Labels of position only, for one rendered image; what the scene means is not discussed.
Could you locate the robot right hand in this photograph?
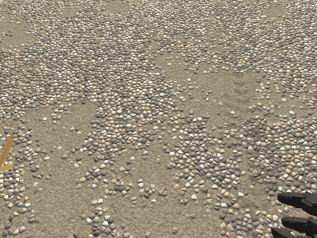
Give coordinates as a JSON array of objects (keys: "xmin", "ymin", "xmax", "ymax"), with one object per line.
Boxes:
[{"xmin": 270, "ymin": 191, "xmax": 317, "ymax": 238}]

